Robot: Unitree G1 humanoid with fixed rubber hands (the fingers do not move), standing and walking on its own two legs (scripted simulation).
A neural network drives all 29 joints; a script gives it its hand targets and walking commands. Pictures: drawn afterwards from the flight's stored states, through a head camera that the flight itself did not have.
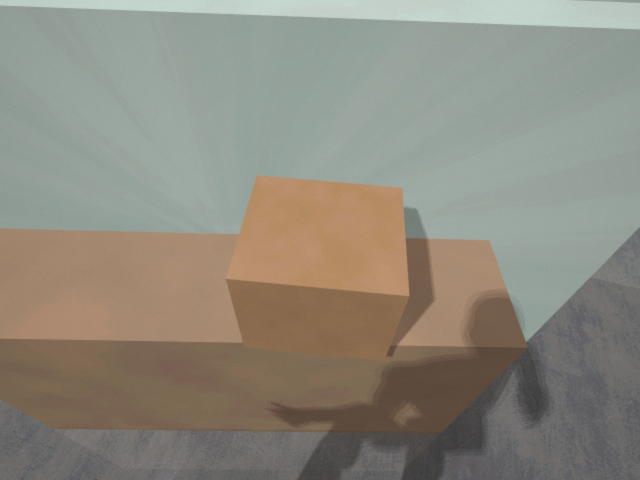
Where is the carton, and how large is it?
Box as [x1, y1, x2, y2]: [226, 175, 408, 360]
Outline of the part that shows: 257,175 226,277 244,346 383,360 408,298 408,282 401,188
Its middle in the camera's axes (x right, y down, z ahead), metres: +0.00 +0.05 +0.66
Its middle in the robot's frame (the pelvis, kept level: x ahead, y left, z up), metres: +0.47 +0.02 -0.06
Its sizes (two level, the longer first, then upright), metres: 0.243 0.211 0.207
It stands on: a pedestal, 0.58 m high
